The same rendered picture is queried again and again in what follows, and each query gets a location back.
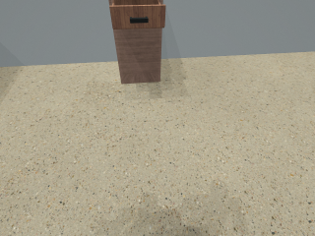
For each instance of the drawer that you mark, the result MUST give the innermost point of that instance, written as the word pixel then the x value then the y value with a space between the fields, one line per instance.
pixel 122 10

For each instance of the cabinet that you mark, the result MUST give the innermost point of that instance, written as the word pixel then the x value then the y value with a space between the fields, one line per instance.
pixel 138 54

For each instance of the handle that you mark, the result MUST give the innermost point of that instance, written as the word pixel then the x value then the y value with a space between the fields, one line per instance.
pixel 139 20

